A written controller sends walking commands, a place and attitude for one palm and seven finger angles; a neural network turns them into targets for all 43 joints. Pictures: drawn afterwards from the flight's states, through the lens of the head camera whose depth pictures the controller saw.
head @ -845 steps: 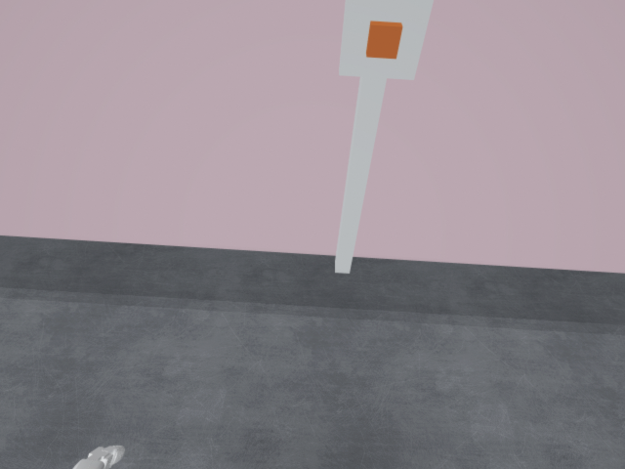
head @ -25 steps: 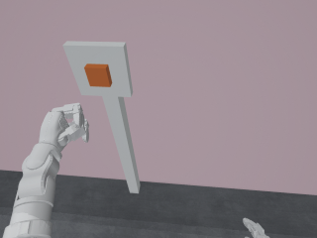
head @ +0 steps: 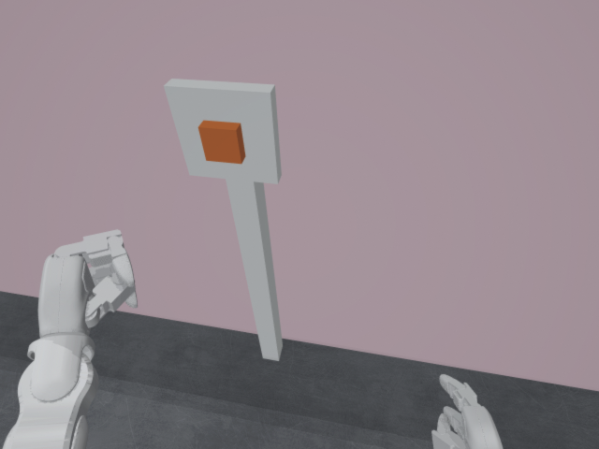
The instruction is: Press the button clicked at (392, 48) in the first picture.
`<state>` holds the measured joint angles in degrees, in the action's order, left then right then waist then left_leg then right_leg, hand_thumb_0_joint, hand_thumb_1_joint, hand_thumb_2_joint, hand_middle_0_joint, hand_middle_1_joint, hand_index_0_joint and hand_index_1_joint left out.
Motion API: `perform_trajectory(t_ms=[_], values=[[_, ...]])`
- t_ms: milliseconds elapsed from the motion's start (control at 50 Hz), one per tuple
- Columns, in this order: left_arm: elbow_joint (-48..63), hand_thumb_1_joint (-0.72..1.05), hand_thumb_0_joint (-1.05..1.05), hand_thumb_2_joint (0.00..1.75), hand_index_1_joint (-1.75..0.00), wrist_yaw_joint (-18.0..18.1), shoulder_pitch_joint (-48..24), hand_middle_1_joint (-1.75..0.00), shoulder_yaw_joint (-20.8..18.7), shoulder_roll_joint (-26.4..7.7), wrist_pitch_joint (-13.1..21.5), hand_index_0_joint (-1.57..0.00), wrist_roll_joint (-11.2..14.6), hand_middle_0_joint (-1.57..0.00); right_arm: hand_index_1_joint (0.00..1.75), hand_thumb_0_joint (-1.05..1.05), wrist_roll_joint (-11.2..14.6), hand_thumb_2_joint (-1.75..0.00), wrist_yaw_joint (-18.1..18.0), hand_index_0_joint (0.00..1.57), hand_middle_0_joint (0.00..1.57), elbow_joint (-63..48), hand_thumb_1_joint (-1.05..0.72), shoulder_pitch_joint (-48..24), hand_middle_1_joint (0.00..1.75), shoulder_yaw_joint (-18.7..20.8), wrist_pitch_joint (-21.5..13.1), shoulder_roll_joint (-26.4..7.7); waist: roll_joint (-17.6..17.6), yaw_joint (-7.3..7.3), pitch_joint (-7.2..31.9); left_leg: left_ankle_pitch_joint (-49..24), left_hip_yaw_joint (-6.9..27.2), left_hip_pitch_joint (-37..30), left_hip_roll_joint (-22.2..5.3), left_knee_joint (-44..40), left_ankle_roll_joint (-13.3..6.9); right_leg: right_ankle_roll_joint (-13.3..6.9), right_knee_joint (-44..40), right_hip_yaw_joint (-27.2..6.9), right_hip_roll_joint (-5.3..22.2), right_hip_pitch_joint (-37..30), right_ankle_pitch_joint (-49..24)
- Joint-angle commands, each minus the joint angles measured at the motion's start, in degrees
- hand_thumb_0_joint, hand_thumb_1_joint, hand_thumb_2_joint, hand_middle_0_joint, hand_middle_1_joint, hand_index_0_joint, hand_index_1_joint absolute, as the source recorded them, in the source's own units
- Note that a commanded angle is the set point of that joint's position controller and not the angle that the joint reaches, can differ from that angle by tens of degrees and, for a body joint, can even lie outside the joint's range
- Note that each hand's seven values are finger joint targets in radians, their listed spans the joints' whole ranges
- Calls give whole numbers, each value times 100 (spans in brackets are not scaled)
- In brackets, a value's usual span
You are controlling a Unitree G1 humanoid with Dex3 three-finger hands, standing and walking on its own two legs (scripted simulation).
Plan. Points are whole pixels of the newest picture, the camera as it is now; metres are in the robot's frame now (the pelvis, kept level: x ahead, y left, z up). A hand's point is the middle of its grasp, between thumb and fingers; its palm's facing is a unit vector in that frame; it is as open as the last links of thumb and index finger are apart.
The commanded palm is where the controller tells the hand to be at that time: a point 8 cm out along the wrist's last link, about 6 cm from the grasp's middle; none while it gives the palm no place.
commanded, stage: draw the hand back to the body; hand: left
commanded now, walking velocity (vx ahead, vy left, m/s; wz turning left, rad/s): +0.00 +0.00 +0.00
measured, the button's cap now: (223, 141) +0.55 +0.20 +0.15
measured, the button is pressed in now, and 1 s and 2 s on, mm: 0 0 0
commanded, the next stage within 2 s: step back with the hand held close in 0.60 s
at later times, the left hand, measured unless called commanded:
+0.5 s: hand (90, 314) +0.19 +0.24 +0.16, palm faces +0.43 -0.83 -0.36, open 3.1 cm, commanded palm +0.15 +0.28 +0.17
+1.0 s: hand (89, 318) +0.20 +0.25 +0.15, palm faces +0.30 -0.83 -0.47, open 3.1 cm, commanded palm +0.13 +0.30 +0.17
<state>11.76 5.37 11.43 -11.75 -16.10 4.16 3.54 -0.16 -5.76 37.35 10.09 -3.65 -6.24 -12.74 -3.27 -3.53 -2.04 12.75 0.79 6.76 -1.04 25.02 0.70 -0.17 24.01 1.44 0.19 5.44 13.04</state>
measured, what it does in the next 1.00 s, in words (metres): stands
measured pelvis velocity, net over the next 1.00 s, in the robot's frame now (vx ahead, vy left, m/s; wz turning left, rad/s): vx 0.00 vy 0.02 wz -0.02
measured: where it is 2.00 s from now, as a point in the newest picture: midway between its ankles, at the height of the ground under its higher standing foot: outside the picture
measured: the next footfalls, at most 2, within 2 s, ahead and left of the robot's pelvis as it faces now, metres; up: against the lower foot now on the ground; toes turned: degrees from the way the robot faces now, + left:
right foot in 1.72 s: -0.18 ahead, -0.09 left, +0.00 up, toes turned -1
left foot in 1.92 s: -0.12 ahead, +0.12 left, +0.00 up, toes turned +1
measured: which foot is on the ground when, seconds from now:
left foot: down 0.00-1.00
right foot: down 0.00-1.00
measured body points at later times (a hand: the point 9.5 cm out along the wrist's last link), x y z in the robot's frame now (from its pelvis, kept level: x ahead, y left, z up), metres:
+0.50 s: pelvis +0.02 +0.00 +0.00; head -0.01 -0.01 +0.45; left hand +0.17 +0.29 +0.18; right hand +0.21 -0.21 -0.07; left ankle +0.02 +0.13 -0.74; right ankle +0.01 -0.12 -0.74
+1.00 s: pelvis +0.00 +0.02 +0.00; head +0.01 +0.01 +0.45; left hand +0.17 +0.29 +0.17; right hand +0.17 -0.23 -0.08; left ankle +0.02 +0.13 -0.74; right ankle +0.01 -0.12 -0.74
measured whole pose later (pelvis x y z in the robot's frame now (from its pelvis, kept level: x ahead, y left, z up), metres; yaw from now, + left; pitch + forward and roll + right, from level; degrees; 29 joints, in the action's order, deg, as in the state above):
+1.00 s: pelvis +0.00 +0.02 +0.00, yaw -1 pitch +0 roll -1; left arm 30.4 5.8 34.5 -18.9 -20.6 8.0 2.3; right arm 0.1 -4.5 32.1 10.2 0.1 0.3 -13.7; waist -2.1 -0.1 -1.6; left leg 12.6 -0.6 14.0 -0.6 26.7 -0.7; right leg 1.5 23.2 0.1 0.7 11.9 11.2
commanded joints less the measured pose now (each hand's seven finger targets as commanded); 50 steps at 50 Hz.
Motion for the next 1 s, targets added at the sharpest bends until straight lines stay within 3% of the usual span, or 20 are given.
perform_trajectory(t_ms=[0, 60, 140, 300, 400, 480, 580, 680, 700, 720, 740, 760, 800, 880, 960, 980], values=[[1478, 90, 0, 90, -150, 71, -420, -150, -431, -882, 445, -130, 0, -130, 30, 0, -43, -90, 2, 20, 20, -972, -90, -871, 30, 273, -259, -580, 238, 36, 566, -568, -96, -276, 39, -586, -214, -75, -571, 25, -27, 13, -387], [1724, 90, 0, 90, -150, 56, 89, -150, -704, -1012, 451, -130, 3, -130, 30, 0, -62, -90, 40, 20, 20, -1006, -90, -873, 30, 321, -178, -579, 435, -16, 576, -792, -131, -254, 33, -559, -222, -64, -551, 27, -27, -119, -637], [2193, 90, 0, 90, -150, 43, 598, -150, -892, -1087, 487, -130, -8, -130, 30, 0, -72, -90, 71, 20, 20, -1058, -90, -875, 30, 338, -136, -526, 16, -51, 519, -957, -177, -259, 44, -513, -195, -77, -561, 2, -7, -153, -824], [2830, 90, 0, 90, -150, 99, 1518, -150, -1014, -1094, 510, -130, -41, -130, 30, 0, -65, -90, 43, 20, 20, -1136, -90, -752, 30, 386, -275, -519, -19, -47, 410, -1091, -195, -282, 21, -411, -195, -60, -570, 5, -32, -43, -940], [2642, 90, 0, 90, -150, 140, 1180, -150, -828, -939, 444, -130, -96, -130, 30, 0, -70, -90, 5, 20, 20, -1039, -90, -676, 30, 398, -297, -544, 53, 51, 111, -900, -179, -282, 21, -437, -204, -43, -630, 30, -38, 198, -693], [2546, 90, 0, 90, -150, 172, 1184, -150, -948, -1033, 438, -130, -90, -130, 30, 0, -85, -90, -32, 20, 20, -1037, -90, -697, 30, 402, -286, -534, 155, -17, 182, -798, -156, -293, 32, -455, -215, -61, -665, 6, -45, 147, -560], [2735, 90, 0, 90, -150, 173, 1232, -150, -971, -1059, 445, -130, -100, -130, 30, 0, -98, -90, -6, 20, 20, -1056, -90, -709, 30, 376, -288, -517, -205, -60, 400, -994, -151, -299, 38, -442, -172, -86, -573, -6, -30, -65, -809], [2674, 90, 0, 90, -150, 158, 1294, -150, -975, -1047, 419, -130, -84, -130, 30, 0, -95, -90, 3, 20, 20, -1065, -90, -744, 30, 365, -274, -500, 45, -60, 238, -994, -142, -224, 20, -445, -175, -81, -625, -7, -60, -22, -812], [2756, 90, 0, 90, -150, 180, 982, -150, -1091, -1180, 422, -130, -74, -130, 30, 0, -86, -90, -4, 20, 20, -1064, -90, -751, 30, 355, -263, -506, -17, -36, 199, -916, -130, -217, 13, -469, -165, -79, -626, -12, -47, -1, -734], [3083, 90, 0, 90, -150, 207, 604, -150, -1795, -1844, 654, -130, -64, -130, 30, 0, -45, -90, 48, 20, 20, -1300, -90, -642, 30, 396, -112, -678, 129, 212, -136, -621, 5, 309, -56, -237, -293, -58, -919, -509, 225, 600, -886], [2494, 90, 0, 90, -150, 162, 1329, -150, -1496, -1411, 658, -130, -67, -130, 30, 0, -56, -90, 55, 20, 20, -1193, -90, -625, 30, 403, -3, -582, 469, 226, -60, -607, 43, 264, -32, -118, -293, -69, -962, -492, 348, 693, -845], [2443, 90, 0, 90, -150, 134, 1546, -150, -1287, -1249, 634, -130, -103, -130, 30, 0, -55, -90, 85, 20, 20, -1230, -90, -636, 30, 423, 70, -595, 526, 240, -29, -720, 31, 218, -33, -66, -284, -76, -984, -502, 383, 752, -885], [2583, 90, 0, 90, -150, 117, 1718, -150, -1229, -1194, 703, -130, -111, -130, 30, 0, -53, -90, 100, 20, 20, -1291, -90, -647, 30, 452, 172, -608, 320, 273, 236, -1062, 13, 232, -64, -22, -272, -61, -815, -425, 420, 677, -1243], [2939, 90, 0, 90, -150, 154, 2165, -150, -1346, -1315, 759, -130, -90, -130, 30, 0, -24, -90, 93, 20, 20, -1425, -90, -574, 30, 557, 322, -671, 93, 278, 1106, -2258, 16, 91, -202, 43, -252, 18, -266, -187, 364, 220, -2194], [3240, 90, 0, 90, -150, 220, 2433, -150, -1577, -1521, 803, -130, -60, -130, 30, 0, 41, -90, 82, 20, 20, -1597, -90, -539, 30, 622, 438, -633, 257, 284, 1453, -2619, 60, 178, -291, 98, -250, 72, 65, -161, 318, 132, -2548], [3304, 90, 0, 90, -150, 238, 2468, -150, -1630, -1585, 805, -130, -53, -130, 30, 0, 38, -90, 65, 20, 20, -1605, -90, -565, 30, 625, 454, -659, 119, 274, 1471, -2585, 98, 254, -303, 86, -249, 71, 115, -162, 310, 142, -2438]])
